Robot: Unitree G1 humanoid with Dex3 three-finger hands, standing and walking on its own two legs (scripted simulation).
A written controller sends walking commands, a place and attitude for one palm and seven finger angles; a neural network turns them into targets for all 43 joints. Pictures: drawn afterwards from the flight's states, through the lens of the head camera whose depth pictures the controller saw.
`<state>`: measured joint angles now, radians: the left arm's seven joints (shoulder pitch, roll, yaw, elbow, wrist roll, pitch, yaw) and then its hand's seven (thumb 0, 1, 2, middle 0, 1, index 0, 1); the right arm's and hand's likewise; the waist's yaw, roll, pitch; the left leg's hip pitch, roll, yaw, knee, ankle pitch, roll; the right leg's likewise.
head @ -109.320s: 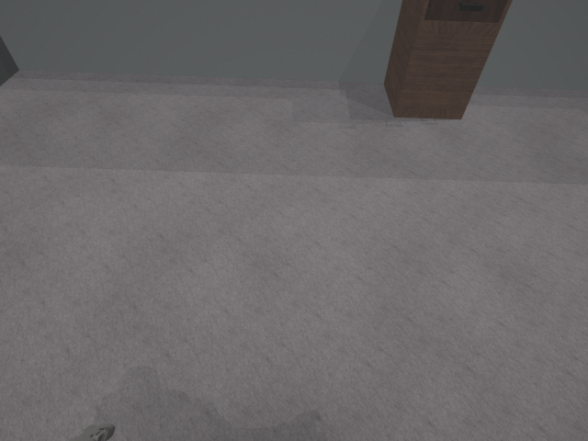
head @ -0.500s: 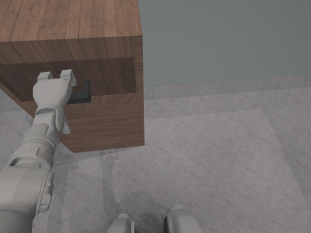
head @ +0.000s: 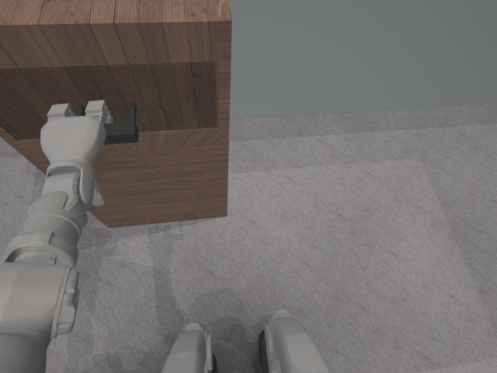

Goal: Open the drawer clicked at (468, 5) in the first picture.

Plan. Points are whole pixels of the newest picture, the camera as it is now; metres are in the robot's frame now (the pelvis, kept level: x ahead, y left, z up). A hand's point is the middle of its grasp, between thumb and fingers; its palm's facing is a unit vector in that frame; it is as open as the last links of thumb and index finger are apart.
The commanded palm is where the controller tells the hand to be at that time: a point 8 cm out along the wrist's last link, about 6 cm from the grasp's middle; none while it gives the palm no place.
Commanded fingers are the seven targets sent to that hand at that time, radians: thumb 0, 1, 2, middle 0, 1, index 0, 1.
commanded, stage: lower the fingers behind the handle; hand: left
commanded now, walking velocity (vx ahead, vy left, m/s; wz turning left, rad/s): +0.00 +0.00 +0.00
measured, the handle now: (105, 122) +0.53 +0.22 -0.01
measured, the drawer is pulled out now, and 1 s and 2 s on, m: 0.00 0.00 0.05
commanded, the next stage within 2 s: close the thumb around the handle in 0.42 s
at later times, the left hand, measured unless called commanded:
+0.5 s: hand (91, 157) +0.48 +0.25 -0.03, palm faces -0.06 -0.02 -1.00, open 13.8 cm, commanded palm +0.46 +0.23 +0.03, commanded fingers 0.00 -0.50 0.30 -0.30 -1.20 -0.30 -1.20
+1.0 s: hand (90, 157) +0.47 +0.25 -0.03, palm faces -0.06 -0.02 -1.00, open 7.9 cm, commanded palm +0.47 +0.23 +0.03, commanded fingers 0.00 0.90 0.90 -0.40 -1.35 -0.40 -1.35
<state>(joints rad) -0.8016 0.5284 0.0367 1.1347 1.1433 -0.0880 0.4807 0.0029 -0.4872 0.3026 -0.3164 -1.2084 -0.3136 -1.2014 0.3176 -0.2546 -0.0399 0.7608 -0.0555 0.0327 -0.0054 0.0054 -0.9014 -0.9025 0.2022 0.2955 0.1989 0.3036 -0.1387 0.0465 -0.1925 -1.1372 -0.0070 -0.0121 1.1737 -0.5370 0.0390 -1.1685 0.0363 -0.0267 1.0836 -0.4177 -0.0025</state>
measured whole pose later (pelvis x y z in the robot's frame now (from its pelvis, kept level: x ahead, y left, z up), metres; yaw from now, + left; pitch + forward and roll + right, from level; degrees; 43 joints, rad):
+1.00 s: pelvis +0.00 -0.01 +0.00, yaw +0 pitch +28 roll -2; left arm -0.78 0.53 0.04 1.12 1.13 -0.08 0.46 0.00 0.37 0.67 -0.36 -1.28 -0.38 -1.29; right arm 0.30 -0.25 -0.03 0.75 -0.05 0.03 -0.01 0.01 -0.90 -0.90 0.20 0.30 0.20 0.30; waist -0.13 0.05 -0.19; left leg -1.12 -0.01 -0.01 1.17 -0.53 0.03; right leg -1.16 0.04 -0.03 1.09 -0.42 -0.01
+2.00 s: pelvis +0.04 +0.00 +0.03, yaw -1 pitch +25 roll -2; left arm -0.39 0.38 0.01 0.77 1.11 -0.03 0.52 0.01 0.70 0.78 -0.34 -1.36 -0.36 -1.35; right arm 0.23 -0.23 -0.06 0.70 -0.04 0.08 0.00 0.01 -0.90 -0.90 0.20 0.30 0.20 0.30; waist -0.05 0.04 -0.20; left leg -0.92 0.00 0.02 1.04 -0.55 0.04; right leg -0.97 0.05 0.01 0.97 -0.43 0.00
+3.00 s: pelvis +0.02 -0.01 +0.03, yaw -1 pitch +19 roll -1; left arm 0.03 0.31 -0.03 0.46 1.11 0.05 0.56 0.01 0.70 0.75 -0.34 -1.32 -0.35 -1.35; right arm 0.17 -0.23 -0.05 0.66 -0.04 0.03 -0.02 0.01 -0.90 -0.90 0.20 0.30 0.20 0.30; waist -0.02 0.03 -0.19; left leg -0.82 0.00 0.02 1.03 -0.54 0.02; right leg -0.89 0.05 0.01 1.00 -0.44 -0.02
